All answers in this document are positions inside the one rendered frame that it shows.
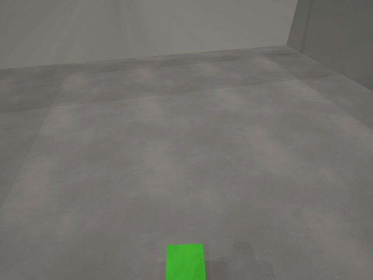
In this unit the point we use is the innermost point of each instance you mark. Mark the carton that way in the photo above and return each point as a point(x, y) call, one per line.
point(185, 262)

